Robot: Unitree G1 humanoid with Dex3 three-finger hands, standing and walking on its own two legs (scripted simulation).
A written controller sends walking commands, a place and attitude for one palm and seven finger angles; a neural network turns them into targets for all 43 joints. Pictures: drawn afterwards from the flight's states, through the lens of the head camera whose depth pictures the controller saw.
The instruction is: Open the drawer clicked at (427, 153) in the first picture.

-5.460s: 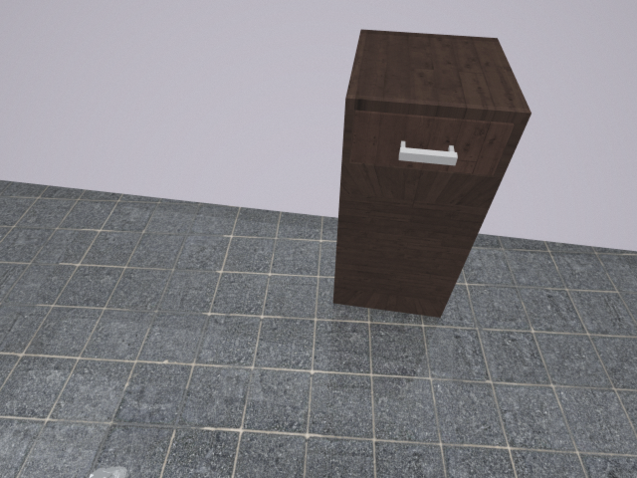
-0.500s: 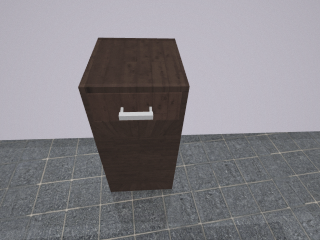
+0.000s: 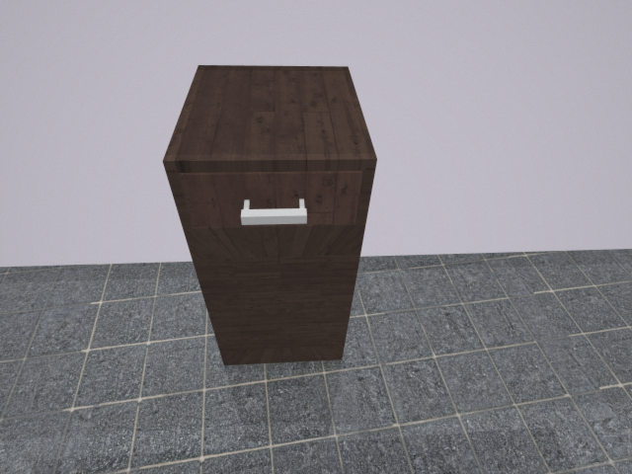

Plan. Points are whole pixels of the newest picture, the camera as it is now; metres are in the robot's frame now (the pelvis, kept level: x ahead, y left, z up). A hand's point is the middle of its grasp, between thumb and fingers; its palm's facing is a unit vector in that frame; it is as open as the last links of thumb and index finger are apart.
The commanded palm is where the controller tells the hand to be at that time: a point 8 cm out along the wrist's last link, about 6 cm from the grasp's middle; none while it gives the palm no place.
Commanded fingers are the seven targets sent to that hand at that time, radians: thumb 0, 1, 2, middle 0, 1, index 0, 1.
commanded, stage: shuffle to correct the standing spot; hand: left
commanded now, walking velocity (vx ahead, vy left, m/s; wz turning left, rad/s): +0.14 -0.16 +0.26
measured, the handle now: (274, 210) +0.61 +0.11 -0.04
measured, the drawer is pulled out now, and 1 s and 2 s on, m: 0.00 0.00 0.00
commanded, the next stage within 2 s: come to a stop and stand still in 0.70 s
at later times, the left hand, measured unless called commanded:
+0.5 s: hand out of the picture +0.05 +0.13 -0.18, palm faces +0.08 -0.99 -0.11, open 7.3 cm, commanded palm none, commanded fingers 0.00 0.90 0.90 -0.20 -0.30 -0.20 -0.30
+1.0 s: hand (280, 463) +0.19 +0.06 -0.19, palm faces +0.15 -0.98 -0.16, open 7.2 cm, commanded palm none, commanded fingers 0.00 0.90 0.90 -0.20 -0.30 -0.20 -0.30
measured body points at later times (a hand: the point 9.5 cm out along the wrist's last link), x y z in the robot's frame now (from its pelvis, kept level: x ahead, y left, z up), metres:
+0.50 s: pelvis +0.07 -0.03 +0.00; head +0.07 -0.01 +0.45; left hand +0.04 +0.18 -0.17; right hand +0.08 -0.25 -0.15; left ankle +0.04 +0.07 -0.74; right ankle +0.08 -0.16 -0.68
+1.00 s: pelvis +0.17 -0.12 -0.01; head +0.18 -0.09 +0.44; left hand +0.19 +0.11 -0.18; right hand +0.22 -0.35 -0.15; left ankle +0.16 -0.04 -0.74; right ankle +0.18 -0.21 -0.74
